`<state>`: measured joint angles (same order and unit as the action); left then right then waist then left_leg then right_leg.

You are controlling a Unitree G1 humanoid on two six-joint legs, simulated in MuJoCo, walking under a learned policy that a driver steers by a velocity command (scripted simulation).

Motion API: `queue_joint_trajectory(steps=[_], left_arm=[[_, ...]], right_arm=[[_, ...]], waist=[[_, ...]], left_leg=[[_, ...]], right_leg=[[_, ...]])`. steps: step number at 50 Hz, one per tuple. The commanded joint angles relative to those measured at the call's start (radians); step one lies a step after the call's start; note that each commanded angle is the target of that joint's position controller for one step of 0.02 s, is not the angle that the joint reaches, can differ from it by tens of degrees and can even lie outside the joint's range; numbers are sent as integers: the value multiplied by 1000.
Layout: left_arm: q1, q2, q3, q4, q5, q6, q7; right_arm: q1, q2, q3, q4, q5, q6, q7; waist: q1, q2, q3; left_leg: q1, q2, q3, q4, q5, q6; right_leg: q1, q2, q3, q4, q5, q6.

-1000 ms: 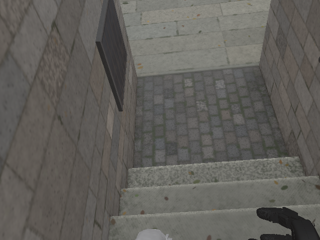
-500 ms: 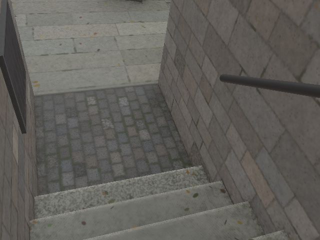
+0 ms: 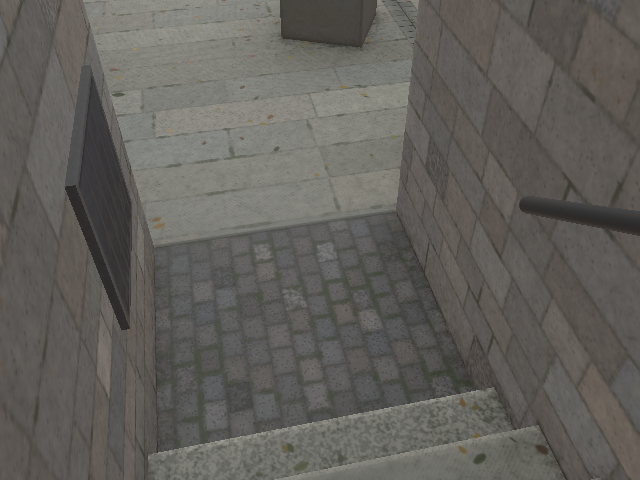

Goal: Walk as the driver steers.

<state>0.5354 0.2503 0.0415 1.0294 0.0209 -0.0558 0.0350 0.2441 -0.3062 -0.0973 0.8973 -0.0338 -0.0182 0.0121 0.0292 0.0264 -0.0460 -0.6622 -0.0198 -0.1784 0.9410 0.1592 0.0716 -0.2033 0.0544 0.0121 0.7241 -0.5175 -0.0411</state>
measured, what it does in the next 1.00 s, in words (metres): goes down: left foot 0.19 m lower, then right foot 0.19 m lower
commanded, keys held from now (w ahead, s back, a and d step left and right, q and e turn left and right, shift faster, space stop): w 0.28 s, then no key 0.50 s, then w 0.22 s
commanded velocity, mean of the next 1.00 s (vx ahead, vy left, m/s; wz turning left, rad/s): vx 0.28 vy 0.00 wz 0.00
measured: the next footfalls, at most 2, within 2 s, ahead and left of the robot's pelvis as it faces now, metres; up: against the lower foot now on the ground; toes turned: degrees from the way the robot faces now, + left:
left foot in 0.20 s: +0.19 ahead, +0.10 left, -0.19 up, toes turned +2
right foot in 0.68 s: +0.47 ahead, +0.01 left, -0.38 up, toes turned -2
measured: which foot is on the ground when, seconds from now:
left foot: up 0.00-0.18, down 0.20-0.70, up 0.72-1.00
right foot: down 0.00-0.20, up 0.22-0.66, down 0.68-1.00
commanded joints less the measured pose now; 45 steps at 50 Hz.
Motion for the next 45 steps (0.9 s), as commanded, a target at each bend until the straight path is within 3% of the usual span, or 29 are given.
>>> queue_joint_trajectory(steps=[1,5,7,9,10,11,12,13,14,15,16,17,18,20,21,23,25,28,31,33,34,35,36,37,38,40,41,43,45], left_arm=[[-156,73,-1,-97,0,-41,3],[-129,109,4,-88,19,-41,5],[-47,76,-5,-47,42,-10,27],[-13,72,-2,-14,45,24,45],[-60,96,12,-11,28,26,24],[-4,-39,2,-30,-11,13,4],[61,-26,-8,-71,-9,8,14],[27,-8,-8,-65,3,21,22],[-145,34,-7,-133,22,34,25],[-283,102,10,-127,37,54,28],[-317,90,14,-130,33,71,30],[-338,54,8,-109,16,64,38],[-331,29,-1,-85,7,62,24],[-272,-41,-21,-18,44,70,0],[-158,-50,-17,59,36,82,-4],[-330,17,-1,10,10,60,-13],[-440,-2,-19,-26,39,36,-24],[-490,-55,-36,-63,23,13,-36],[-433,-19,-32,-78,-6,0,-44],[-243,14,-18,-24,-18,0,-46],[-110,54,-5,21,-4,6,-46],[36,103,14,67,8,11,-49],[109,97,-5,62,-12,19,-60],[40,34,-30,17,-41,19,-64],[-19,39,-24,3,-51,16,-50],[-102,76,-23,-18,-5,17,-10],[-102,55,-30,-14,10,15,-9],[-106,16,-53,-17,1,11,-5],[-87,0,-66,-9,-5,-2,-6]], right_arm=[[-62,34,25,-46,-8,-15,18],[-98,8,41,-79,19,-13,-12],[-28,-26,32,-37,24,-24,-20],[186,-59,13,60,12,-34,-30],[442,-87,-8,123,13,-23,-23],[508,-130,-1,145,-6,-41,5],[458,-127,2,135,26,-38,28],[451,-97,7,137,60,-34,29],[407,-166,-18,135,71,-43,5],[329,-63,18,120,62,-37,-10],[306,-53,34,122,43,-42,-17],[270,21,60,131,28,-60,-30],[200,37,78,106,42,-73,-50],[178,10,81,88,48,-83,-56],[195,-34,69,95,52,-83,-52],[295,41,79,130,96,-76,-74],[320,66,86,126,71,-63,-86],[335,94,93,142,47,-51,-75],[367,77,83,171,12,-23,-76],[366,45,71,182,17,0,-70],[368,45,73,183,18,3,-65],[350,56,67,178,23,6,-58],[443,88,59,158,73,13,-72],[419,36,62,148,62,13,-86],[331,24,56,145,35,16,-87],[257,34,63,118,-8,43,-76],[195,29,58,126,-35,51,-72],[93,76,68,78,-17,61,-46],[80,105,75,75,-28,69,-35]], waist=[[-68,-44,75],[-31,-161,138],[10,-116,208],[-28,-68,127],[-175,-20,-2],[-115,176,-62],[-40,182,-101],[-54,173,-52],[-94,293,-4],[-88,105,136],[-54,132,228],[-3,-28,271],[51,-53,250],[72,37,132],[84,132,40],[12,103,88],[-36,19,121],[-96,21,163],[-136,51,214],[-76,21,182],[-46,15,159],[29,-112,93],[8,-219,-167],[-5,-117,-236],[0,-83,-175],[-53,-52,-85],[-52,-17,23],[-71,-8,144],[-72,-57,148]], left_leg=[[249,-42,86,-112,342,-5],[426,-28,202,-230,248,-28],[284,59,148,-578,157,-9],[453,93,198,-733,132,20],[805,109,198,-633,178,44],[1024,277,38,-263,623,94],[1099,310,-50,-156,484,64],[972,334,-103,-264,287,78],[839,426,-355,-503,-459,247],[664,381,-375,-616,-646,229],[491,401,-421,-580,-407,239],[366,318,-269,-449,-198,198],[211,276,-167,-435,-46,176],[47,182,16,-434,237,109],[67,196,22,-370,387,63],[297,118,8,-233,6,56],[353,73,28,-159,-162,60],[266,56,16,-102,-161,50],[346,72,-14,39,95,54],[348,67,12,260,191,64],[248,47,43,407,137,57],[52,-62,133,766,-370,23],[-255,-145,188,1163,-1282,-13],[-340,-79,103,1144,-1254,31],[-352,-54,73,1140,-1127,41],[-294,-38,87,972,-751,2],[-316,-37,79,938,-629,-15],[-264,-31,64,699,-420,-46],[-155,-23,75,521,-300,-64]], right_leg=[[-397,-144,150,-103,35,-132],[-413,-131,116,65,154,-130],[-106,-91,112,268,380,-140],[-23,-95,143,617,602,-192],[-232,-35,105,967,504,-181],[-595,133,78,1440,-400,-146],[-837,58,75,1447,-347,-153],[-909,38,58,1426,-259,-145],[-1022,-18,52,1277,-150,-125],[-1020,-48,36,1223,-51,-98],[-954,-60,37,1156,-56,-72],[-914,-84,144,918,195,-50],[-738,-91,127,677,327,-7],[-306,-53,-16,360,566,12],[-183,-7,-52,504,653,-5],[-463,-31,0,297,852,-23],[-478,-20,-45,51,1011,-16],[-256,-3,-90,-120,1012,16],[-196,-33,-67,-353,912,13],[-19,-64,-77,-557,975,-26],[170,-106,-88,-633,1021,-38],[426,-227,13,-610,1391,-104],[846,-478,178,-90,1900,-231],[789,-476,167,-96,1690,-276],[607,-451,154,-181,1333,-312],[205,-433,243,-331,553,-384],[50,-365,224,-326,374,-327],[-224,-293,196,-363,183,-248],[-325,-254,197,-363,136,-210]])
Over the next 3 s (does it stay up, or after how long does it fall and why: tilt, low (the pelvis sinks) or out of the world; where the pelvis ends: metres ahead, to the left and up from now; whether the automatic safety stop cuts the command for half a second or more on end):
stays up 1.18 0.31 -0.93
